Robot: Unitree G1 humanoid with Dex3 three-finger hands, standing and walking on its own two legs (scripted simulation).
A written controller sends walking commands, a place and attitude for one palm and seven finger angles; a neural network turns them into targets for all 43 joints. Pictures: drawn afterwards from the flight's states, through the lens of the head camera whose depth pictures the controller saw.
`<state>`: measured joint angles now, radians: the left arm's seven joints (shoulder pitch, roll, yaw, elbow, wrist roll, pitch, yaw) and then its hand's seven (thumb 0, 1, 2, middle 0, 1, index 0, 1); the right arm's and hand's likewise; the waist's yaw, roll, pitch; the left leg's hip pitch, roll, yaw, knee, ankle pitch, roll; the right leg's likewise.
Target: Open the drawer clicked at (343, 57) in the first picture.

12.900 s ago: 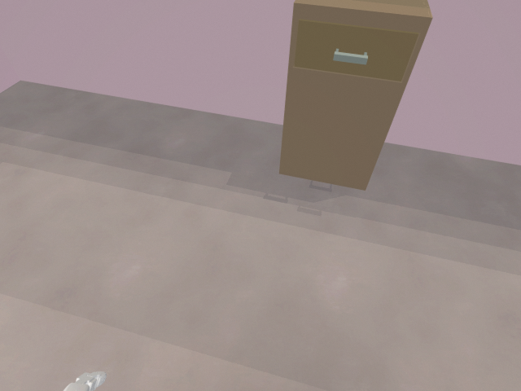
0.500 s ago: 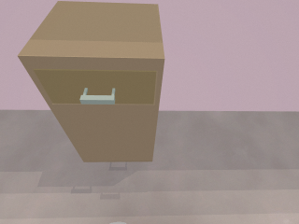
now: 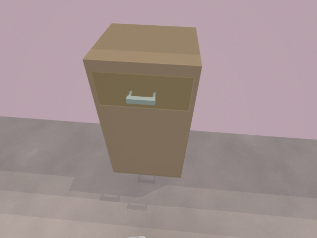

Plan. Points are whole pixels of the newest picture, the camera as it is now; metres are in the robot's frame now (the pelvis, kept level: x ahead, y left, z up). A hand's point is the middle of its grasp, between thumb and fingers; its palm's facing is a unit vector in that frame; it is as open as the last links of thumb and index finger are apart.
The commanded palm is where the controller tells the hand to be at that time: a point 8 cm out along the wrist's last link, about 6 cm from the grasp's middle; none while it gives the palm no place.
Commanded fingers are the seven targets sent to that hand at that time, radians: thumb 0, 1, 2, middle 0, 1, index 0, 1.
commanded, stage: come to a stop and stand still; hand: left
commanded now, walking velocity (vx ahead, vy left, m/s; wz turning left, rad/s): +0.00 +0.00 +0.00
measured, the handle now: (141, 97) +0.68 +0.14 -0.04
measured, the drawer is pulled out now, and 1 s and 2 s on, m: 0.00 0.00 0.00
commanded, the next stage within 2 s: look again from close up in 1.88 s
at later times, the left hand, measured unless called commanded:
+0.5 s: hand out of the picture -0.08 +0.20 -0.16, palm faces +0.00 -0.98 -0.20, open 7.3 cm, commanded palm none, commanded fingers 0.00 0.90 0.90 -0.20 -0.30 -0.20 -0.30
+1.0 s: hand out of the picture -0.14 +0.18 -0.16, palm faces -0.02 -0.98 -0.18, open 7.3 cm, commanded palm none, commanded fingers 0.00 0.90 0.90 -0.20 -0.30 -0.20 -0.30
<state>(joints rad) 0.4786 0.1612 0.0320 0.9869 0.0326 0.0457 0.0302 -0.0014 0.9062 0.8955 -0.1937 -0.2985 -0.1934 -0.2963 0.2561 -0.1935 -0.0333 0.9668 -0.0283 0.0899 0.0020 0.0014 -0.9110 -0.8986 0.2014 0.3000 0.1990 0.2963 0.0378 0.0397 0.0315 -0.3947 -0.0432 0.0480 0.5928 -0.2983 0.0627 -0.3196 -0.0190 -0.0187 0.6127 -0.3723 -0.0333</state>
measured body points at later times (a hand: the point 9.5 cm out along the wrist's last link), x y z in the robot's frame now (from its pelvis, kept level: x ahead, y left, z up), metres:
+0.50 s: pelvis -0.13 +0.02 +0.00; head -0.15 +0.02 +0.45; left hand -0.08 +0.25 -0.15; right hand -0.19 -0.16 -0.16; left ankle -0.10 +0.10 -0.72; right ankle -0.09 -0.09 -0.72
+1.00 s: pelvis -0.17 +0.01 +0.01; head -0.17 +0.00 +0.46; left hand -0.14 +0.23 -0.14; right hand -0.21 -0.21 -0.15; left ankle -0.11 +0.11 -0.73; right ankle -0.15 -0.11 -0.71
